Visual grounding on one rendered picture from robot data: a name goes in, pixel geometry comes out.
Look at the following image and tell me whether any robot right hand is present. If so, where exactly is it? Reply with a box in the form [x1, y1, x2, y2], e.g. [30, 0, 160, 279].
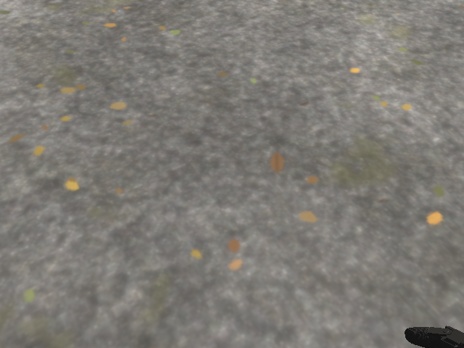
[405, 326, 464, 348]

